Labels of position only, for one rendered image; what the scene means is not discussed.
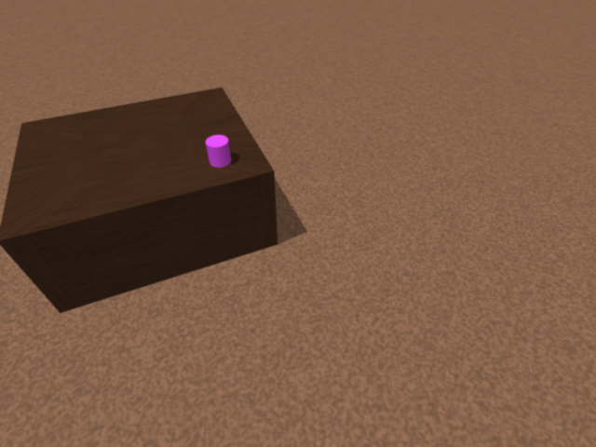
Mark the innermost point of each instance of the can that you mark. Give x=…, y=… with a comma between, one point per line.
x=218, y=151

